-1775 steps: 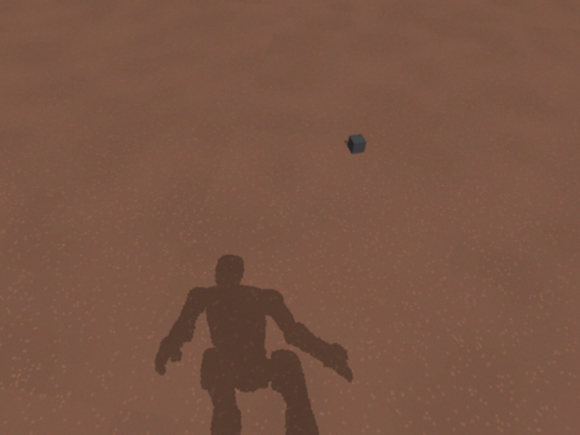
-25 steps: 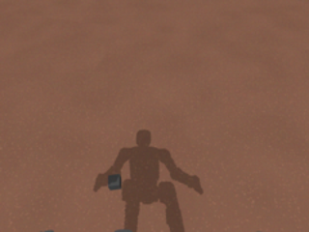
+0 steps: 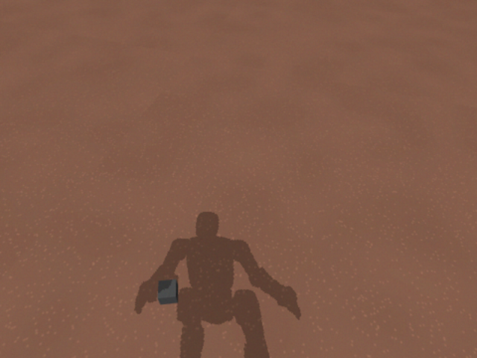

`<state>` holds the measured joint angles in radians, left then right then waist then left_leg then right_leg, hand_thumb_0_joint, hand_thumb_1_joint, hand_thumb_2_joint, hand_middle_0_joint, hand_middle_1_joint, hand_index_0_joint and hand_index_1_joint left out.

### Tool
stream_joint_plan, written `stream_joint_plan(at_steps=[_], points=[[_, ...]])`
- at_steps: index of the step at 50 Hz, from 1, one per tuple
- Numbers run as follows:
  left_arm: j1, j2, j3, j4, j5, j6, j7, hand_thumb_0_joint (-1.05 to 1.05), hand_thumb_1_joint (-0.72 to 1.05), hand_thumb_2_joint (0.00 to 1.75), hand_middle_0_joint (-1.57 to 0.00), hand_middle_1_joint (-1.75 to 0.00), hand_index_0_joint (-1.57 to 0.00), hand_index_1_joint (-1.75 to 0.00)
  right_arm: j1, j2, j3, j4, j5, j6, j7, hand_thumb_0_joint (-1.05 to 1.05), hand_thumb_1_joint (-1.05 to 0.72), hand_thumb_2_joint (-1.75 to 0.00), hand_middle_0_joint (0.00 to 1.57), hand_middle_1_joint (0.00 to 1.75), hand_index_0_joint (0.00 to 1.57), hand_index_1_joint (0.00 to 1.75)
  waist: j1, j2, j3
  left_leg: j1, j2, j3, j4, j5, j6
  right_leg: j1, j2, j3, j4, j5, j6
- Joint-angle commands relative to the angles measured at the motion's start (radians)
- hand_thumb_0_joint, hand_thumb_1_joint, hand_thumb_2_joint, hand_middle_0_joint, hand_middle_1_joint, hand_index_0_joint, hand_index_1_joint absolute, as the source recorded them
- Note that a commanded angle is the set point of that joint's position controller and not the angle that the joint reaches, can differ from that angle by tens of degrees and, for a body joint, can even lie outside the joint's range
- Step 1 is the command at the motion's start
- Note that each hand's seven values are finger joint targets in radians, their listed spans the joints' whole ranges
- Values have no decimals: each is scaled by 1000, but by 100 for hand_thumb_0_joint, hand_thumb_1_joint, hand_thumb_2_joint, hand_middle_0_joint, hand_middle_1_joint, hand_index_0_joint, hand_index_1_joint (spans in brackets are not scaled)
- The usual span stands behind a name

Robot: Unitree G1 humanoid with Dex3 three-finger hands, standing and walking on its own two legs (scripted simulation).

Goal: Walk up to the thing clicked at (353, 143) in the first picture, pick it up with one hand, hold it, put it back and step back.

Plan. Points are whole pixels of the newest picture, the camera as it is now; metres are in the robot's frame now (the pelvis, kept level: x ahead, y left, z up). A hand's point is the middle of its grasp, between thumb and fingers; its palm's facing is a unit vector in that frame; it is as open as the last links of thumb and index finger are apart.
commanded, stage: walk up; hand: left
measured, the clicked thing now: (168, 291) +0.50 +0.26 -0.74
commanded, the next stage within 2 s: none
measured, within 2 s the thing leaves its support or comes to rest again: neither
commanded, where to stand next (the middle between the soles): +0.14 -0.02 m, yaw +6 degrees
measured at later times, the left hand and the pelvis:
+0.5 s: hand out of the picture +0.09 +0.25 -0.15, palm faces +0.03 -0.94 -0.35, open 7.4 cm; pelvis +0.02 -0.01 +0.00, yaw +1 degrees
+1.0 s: hand out of the picture +0.12 +0.33 -0.18, palm faces +0.01 -0.94 -0.34, open 7.4 cm; pelvis +0.08 +0.06 +0.00, yaw +2 degrees
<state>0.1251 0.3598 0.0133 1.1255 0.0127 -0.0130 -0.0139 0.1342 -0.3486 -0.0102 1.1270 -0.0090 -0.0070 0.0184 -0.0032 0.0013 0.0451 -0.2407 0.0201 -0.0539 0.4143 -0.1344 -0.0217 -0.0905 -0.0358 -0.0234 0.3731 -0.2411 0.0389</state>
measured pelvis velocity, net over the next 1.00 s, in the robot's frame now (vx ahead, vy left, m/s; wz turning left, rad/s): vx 0.08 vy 0.06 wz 0.04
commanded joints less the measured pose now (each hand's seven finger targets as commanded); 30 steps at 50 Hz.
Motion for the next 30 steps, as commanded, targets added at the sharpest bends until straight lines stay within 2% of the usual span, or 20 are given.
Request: stream_joint_plan(at_steps=[1,10,12,16,17,19,20,24,28,29,30], points=[[-65,213,41,-56,-5,-30,20,0,90,90,-20,-30,-20,-30,-66,-216,-41,-67,4,-18,-11,0,-90,-90,20,30,20,30,-2,27,-61,52,88,-99,-73,48,49,-34,-75,68,-90,30,-64],[-66,214,41,-43,-1,-29,22,0,90,90,-20,-30,-20,-30,-87,-214,-42,-65,3,-11,-10,0,-90,-90,20,30,20,30,-2,8,-50,64,81,-105,-84,27,45,-41,-82,57,-102,25,-59],[-62,216,44,-46,1,-29,22,0,90,90,-20,-30,-20,-30,-86,-219,-43,-62,3,-12,-11,0,-90,-90,20,30,20,30,0,2,-84,92,83,-92,-66,98,49,-22,-89,56,-97,71,-59],[-52,215,47,-45,-4,-29,26,0,90,90,-20,-30,-20,-30,-95,-205,-41,-64,4,-12,-12,0,-90,-90,20,30,20,30,7,-7,-94,119,82,-76,-38,224,49,-9,-91,42,-92,151,-51],[-62,217,48,-45,-2,-29,26,0,90,90,-20,-30,-20,-30,-88,-204,-42,-63,5,-10,-13,0,-90,-90,20,30,20,30,0,-14,-98,114,79,-73,-35,232,48,5,-91,40,-93,163,-51],[-54,217,51,-47,-3,-28,29,0,90,90,-20,-30,-20,-30,-96,-201,-42,-67,5,-8,-13,0,-90,-90,20,30,20,30,7,-17,-105,125,78,-63,-21,263,51,12,-94,31,-85,208,-48],[-66,218,51,-47,-2,-27,30,0,90,90,-20,-30,-20,-30,-90,-198,-43,-64,5,-6,-14,0,-90,-90,20,30,20,30,0,-19,-93,119,73,-61,-29,255,45,3,-93,32,-84,193,-50],[-64,214,51,-55,-3,-23,30,0,90,90,-20,-30,-20,-30,-102,-199,-42,-66,3,-2,-15,0,-90,-90,20,30,20,30,6,-2,-79,112,75,-69,-39,218,45,1,-93,32,-94,145,-50],[-69,216,54,-55,0,-21,31,0,90,90,-20,-30,-20,-30,-101,-200,-43,-65,1,-1,-14,0,-90,-90,20,30,20,30,7,6,-77,105,74,-72,-46,211,46,11,-93,29,-92,137,-52],[35,270,74,-74,7,-31,24,0,90,90,-20,-30,-20,-30,-65,-256,-75,-106,-12,1,5,0,-90,-90,20,30,20,30,31,-1,-120,50,13,-20,48,-146,84,88,-79,47,-81,-185,-98],[81,296,88,-65,22,-35,22,0,90,90,-20,-30,-20,-30,-95,-243,-79,-126,-19,6,15,0,-90,-90,20,30,20,30,57,-62,-57,-140,-17,22,123,-327,71,155,-153,153,-142,-376,-146]])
